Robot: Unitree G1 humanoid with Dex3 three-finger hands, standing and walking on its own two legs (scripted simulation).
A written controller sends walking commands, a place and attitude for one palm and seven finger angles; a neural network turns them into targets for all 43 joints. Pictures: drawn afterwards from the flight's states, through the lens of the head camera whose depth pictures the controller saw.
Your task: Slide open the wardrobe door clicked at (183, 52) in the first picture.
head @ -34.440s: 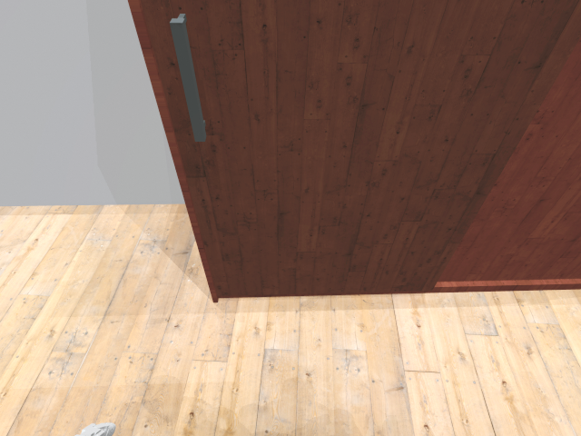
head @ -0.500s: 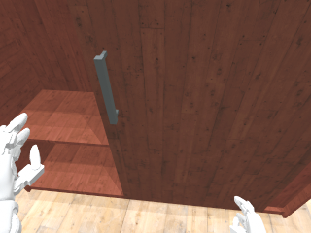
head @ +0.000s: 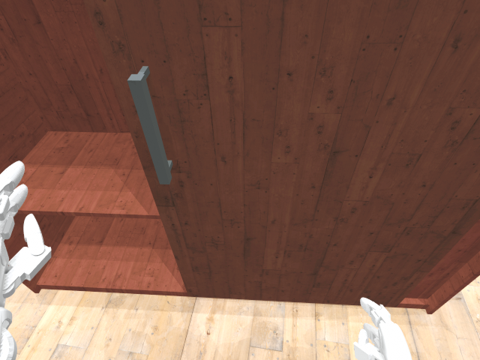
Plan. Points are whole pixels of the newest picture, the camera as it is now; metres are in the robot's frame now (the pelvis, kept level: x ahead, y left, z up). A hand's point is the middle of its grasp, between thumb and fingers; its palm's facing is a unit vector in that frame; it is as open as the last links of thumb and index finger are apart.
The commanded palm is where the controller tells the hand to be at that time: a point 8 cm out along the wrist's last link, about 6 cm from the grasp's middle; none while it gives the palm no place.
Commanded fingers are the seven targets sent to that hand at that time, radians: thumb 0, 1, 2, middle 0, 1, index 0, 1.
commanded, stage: step back with the hand held close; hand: left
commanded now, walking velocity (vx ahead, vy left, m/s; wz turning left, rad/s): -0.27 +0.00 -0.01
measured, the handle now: (156, 130) +0.48 +0.21 +0.14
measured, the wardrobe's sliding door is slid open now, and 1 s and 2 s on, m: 0.67 0.67 0.67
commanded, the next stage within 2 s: stop stepping back and stand still in 0.90 s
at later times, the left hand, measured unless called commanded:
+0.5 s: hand out of the picture +0.14 +0.29 +0.16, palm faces +0.46 -0.79 -0.41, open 7.4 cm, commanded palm +0.08 +0.33 +0.18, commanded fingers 0.00 0.90 0.90 -0.20 -0.30 -0.20 -0.30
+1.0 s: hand out of the picture +0.04 +0.32 +0.17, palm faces +0.53 -0.74 -0.41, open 7.4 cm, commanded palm -0.03 +0.35 +0.18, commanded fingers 0.00 0.90 0.90 -0.20 -0.30 -0.20 -0.30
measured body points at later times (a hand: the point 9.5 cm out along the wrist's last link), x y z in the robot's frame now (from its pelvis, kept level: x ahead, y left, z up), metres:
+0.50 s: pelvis -0.06 +0.03 -0.01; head -0.05 +0.04 +0.44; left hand +0.11 +0.33 +0.18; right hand +0.11 -0.20 -0.09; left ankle +0.05 +0.13 -0.74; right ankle -0.01 -0.12 -0.74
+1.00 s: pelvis -0.15 +0.04 -0.02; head -0.13 +0.06 +0.42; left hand +0.00 +0.35 +0.19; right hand +0.07 -0.17 -0.09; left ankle +0.02 +0.14 -0.72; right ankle -0.13 -0.08 -0.74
